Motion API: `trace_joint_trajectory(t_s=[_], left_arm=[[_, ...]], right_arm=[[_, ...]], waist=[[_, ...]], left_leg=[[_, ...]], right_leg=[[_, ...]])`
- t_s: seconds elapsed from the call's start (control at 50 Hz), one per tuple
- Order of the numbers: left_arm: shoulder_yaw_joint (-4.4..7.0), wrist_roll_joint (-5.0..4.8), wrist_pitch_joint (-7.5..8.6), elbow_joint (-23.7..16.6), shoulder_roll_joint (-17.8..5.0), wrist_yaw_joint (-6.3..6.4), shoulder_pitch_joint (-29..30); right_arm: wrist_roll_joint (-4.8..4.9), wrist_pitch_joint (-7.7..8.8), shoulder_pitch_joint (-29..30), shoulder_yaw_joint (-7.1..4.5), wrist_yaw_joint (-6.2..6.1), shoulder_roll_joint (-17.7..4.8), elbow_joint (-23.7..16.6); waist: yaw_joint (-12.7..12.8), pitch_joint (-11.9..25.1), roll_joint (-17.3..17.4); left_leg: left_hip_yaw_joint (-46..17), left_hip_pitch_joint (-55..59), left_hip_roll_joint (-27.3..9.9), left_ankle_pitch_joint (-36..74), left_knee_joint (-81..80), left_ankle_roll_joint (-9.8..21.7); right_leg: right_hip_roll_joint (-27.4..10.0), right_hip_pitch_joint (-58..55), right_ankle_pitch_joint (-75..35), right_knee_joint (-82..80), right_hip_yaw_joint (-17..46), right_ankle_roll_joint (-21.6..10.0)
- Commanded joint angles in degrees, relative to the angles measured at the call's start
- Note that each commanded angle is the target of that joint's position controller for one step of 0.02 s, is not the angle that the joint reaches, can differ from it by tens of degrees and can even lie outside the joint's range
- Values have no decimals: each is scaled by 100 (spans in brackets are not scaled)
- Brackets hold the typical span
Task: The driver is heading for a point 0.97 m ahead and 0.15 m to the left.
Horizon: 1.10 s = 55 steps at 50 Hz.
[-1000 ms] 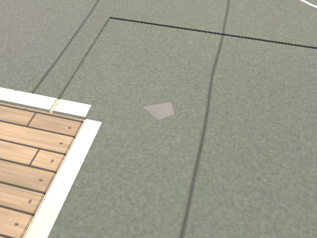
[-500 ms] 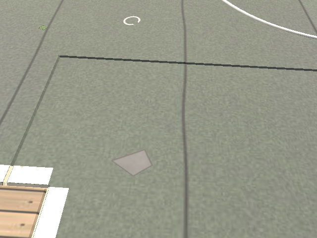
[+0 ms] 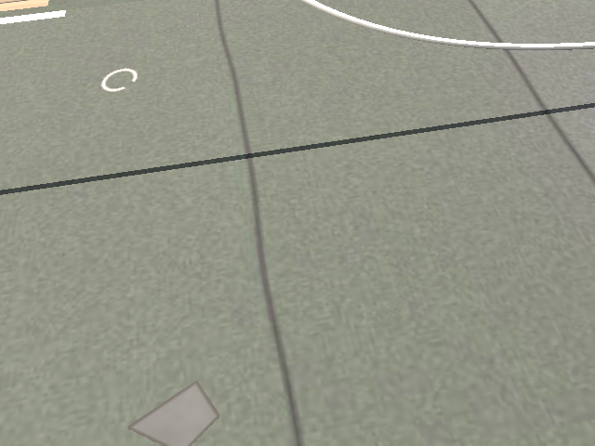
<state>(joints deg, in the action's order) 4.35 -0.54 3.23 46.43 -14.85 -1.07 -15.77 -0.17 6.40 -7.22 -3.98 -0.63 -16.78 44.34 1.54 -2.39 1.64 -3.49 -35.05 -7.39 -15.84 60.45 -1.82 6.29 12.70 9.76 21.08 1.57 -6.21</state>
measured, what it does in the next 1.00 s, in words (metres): walks ahead: left foot, then right foot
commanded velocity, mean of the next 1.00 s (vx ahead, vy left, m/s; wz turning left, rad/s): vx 0.50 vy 0.00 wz -0.05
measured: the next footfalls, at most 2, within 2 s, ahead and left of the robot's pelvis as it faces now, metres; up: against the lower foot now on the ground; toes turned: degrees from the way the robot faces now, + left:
left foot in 0.28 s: +0.36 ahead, +0.15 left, +0.00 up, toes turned -2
right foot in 0.82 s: +0.64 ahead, -0.10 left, +0.00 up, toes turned -5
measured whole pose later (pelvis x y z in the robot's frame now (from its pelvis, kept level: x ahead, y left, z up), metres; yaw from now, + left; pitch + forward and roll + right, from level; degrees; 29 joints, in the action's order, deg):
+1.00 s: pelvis +0.57 -0.01 +0.00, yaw +0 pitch +1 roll -1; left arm 3.3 0.6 5.3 46.2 -14.3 -1.3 -13.3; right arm 1.8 3.3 -15.5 -3.4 0.0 -17.4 48.7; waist 0.4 -1.1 3.0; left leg -3.1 -30.7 -4.6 -17.6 65.3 1.3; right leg 1.6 14.6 9.6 22.8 -5.6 -3.2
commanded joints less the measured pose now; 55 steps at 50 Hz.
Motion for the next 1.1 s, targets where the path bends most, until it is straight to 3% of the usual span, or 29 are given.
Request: trace_joint_trajectory(t_s=[0.02, 0.08, 0.16, 0.22, 0.26, 0.28, 0.3, 0.32, 0.34, 0.36, 0.38, 0.4, 0.42, 0.48, 0.54, 0.62, 0.72, 0.76, 0.78, 0.8, 0.82, 0.84, 0.86, 0.88, 0.9, 0.92, 0.96, 1.0, 1.1], left_arm=[[182, -8, 123, -364, -864, 120, 110], [168, -32, 100, -275, -888, 144, -140], [155, -52, 76, -96, -924, 132, -507], [184, -38, 10, -11, -1001, 174, -581], [183, -29, -34, -50, -1035, 188, -378], [111, 11, -39, -116, -885, 180, -318], [-18, 68, 4, -249, -484, 174, -780], [-102, -33, 111, -167, -268, 135, -1247], [2, -121, 163, -207, -822, 101, -734], [28, -152, 198, -364, -935, 86, -167], [19, -90, 213, -435, -873, 100, 124], [50, -26, 192, -436, -826, 108, 167], [56, -23, 152, -408, -745, 107, 17], [12, 3, 52, -392, -517, 132, -44], [-26, 48, 62, -554, -436, 134, 494], [-96, 17, 137, -721, -285, 58, 1230], [-101, -46, 214, -999, -375, -92, 1872], [-61, -41, 245, -1002, -502, -139, 1718], [-4, -26, 256, -925, -618, -136, 1393], [111, -4, 257, -702, -811, -105, 668], [239, 45, 248, -455, -1148, -48, -338], [377, 137, 212, -367, -1729, -6, -949], [268, 59, 181, -340, -1336, -8, -1093], [161, 32, 176, -356, -1034, 10, -749], [104, 33, 173, -406, -880, 24, -340], [50, 64, 191, -405, -700, 7, 18], [9, 122, 291, -383, -507, -19, 399], [44, 137, 373, -278, -565, -12, 443], [95, 166, 374, -49, -730, 113, 272]], right_arm=[[-51, -42, -42, -49, -6, -292, -298], [6, 3, 545, 30, 69, -174, -426], [82, 62, 1063, 30, 193, -311, -610], [69, 110, 944, -11, 265, -463, -661], [58, 129, 140, -122, 248, -670, -458], [0, 131, -712, -218, 219, -909, -252], [-106, 129, -1537, -320, 196, -1353, -152], [-27, 83, -1862, -320, 265, -1300, 38], [106, 62, -1667, -182, 259, -827, -6], [101, 17, -1229, -123, 230, -661, -81], [31, -17, -879, -87, 221, -608, -136], [-28, -15, -680, -38, 232, -483, -167], [-63, 0, -598, -10, 237, -431, -164], [5, 51, -648, -33, 221, -537, -63], [25, 6, -821, -80, 143, -700, 52], [92, -65, -1152, -90, 92, -783, 216], [138, -210, -1544, -127, 68, -872, 461], [150, -272, -1480, -160, 35, -948, 494], [155, -296, -1371, -174, 19, -1004, 481], [154, -325, -1271, -149, 6, -954, 463], [80, -322, -1261, -54, -9, -746, 369], [34, -211, -1911, 138, 33, -147, 230], [100, -88, -1867, 135, 70, -263, 338], [273, -37, -1364, -13, 105, -758, 210], [294, -33, -985, -17, 104, -770, 101], [217, -70, -807, -33, 84, -711, 73], [192, -256, -1096, -68, 53, -552, 182], [197, -382, -1174, -56, 32, -367, 201], [146, -372, -594, -63, 76, -267, -19]], waist=[[-131, 319, -414], [170, 236, -536], [393, 17, -611], [230, 8, -711], [-254, 439, -745], [-634, 1119, -587], [-677, 2078, 362], [-574, 2543, 1688], [-733, 1829, 984], [-690, 1050, 503], [-539, 603, 128], [-372, 361, 107], [-218, 373, 267], [-101, 334, 333], [-215, 211, 179], [-493, 74, 184], [-640, -123, 240], [-463, -19, 328], [-243, 183, 390], [149, 630, 327], [544, 1397, 105], [418, 2254, -1154], [535, 2638, -1563], [558, 1693, -1090], [395, 1095, -781], [209, 656, -565], [-140, 393, -821], [-253, 262, -709], [-151, 69, -484]], left_leg=[[197, -25, -16, 991, -960, -154], [313, 287, 221, 2160, -2269, -96], [254, 79, 359, 2234, -2956, 94], [228, 71, 433, 1546, -3197, 364], [496, 1191, 715, 1335, -3407, 615], [290, 2571, 460, 1639, -3204, 866], [-1530, 4721, -780, 1433, -3122, 1533], [-3758, 5732, -1531, 235, -4001, 2099], [-3572, 5378, -1376, -788, -4233, 1830], [-2766, 4538, -1182, -698, -4367, 1596], [-2213, 3716, -972, -147, -4526, 1518], [-1814, 3167, -767, 397, -4691, 1480], [-1566, 2865, -651, 728, -4827, 1469], [-985, 2557, -530, 1427, -5137, 1575], [-553, 2658, -443, 1880, -5285, 1535], [-52, 2744, -222, 1875, -5287, 1318], [-217, 3587, -638, 2014, -4917, 1274], [-253, 3864, -758, 2571, -4600, 1169], [-173, 3892, -702, 3391, -4218, 1092], [49, 3736, -458, 4147, -3391, 957], [270, 2892, -176, 3560, -2056, 760], [536, 450, 722, 1057, 260, 331], [-280, -442, 992, -1770, 1171, 329], [-443, -955, 662, -1511, 1560, 396], [-256, -931, 357, -968, 1352, 431], [-191, -729, 167, -557, 1002, 406], [-260, -79, -58, -53, 650, 344], [-284, -49, -73, 240, 527, 254], [-304, -519, 8, 1657, -746, 154]], right_leg=[[-1349, -22, -2130, -943, 902, -930], [-1173, -44, -1571, -929, 622, -662], [-1579, -722, -1067, -735, 988, -638], [-1908, -1374, -1643, -353, 1208, -498], [-1687, -1436, -3228, 524, 998, -317], [-1372, -959, -3260, 1627, 750, -158], [-687, 750, -1451, 3650, 418, 170], [-69, 2263, 2323, 4989, 567, 376], [-430, 2964, 2246, 5484, 830, 337], [-728, 3164, 1680, 5393, 584, 308], [-965, 3005, 1224, 5074, 406, 320], [-1146, 2772, 941, 4737, 378, 343], [-1257, 2469, 780, 4556, 377, 368], [-1368, 2395, 497, 3993, 234, 528], [-1412, 2677, -391, 3033, 158, 681], [-1185, 2322, -1461, 1641, -73, 693], [-1020, 2468, -1103, 953, -86, 507], [-930, 2166, -679, 777, -126, 345], [-782, 1635, -535, 684, -257, 242], [-617, 596, -651, 529, -421, 83], [-1094, -1066, -901, 818, 48, -206], [-2616, -3451, -232, 707, 2507, -1070], [-3013, -3687, 446, -108, 3959, -1282], [-2823, -2974, 849, -255, 3171, -971], [-2620, -2099, 693, -413, 2374, -762], [-2391, -1307, 451, -674, 1843, -648], [-2101, -430, 12, -1099, 1091, -504], [-2066, -151, -512, -1339, 565, -534], [-1917, -478, -1355, -1438, -449, -392]])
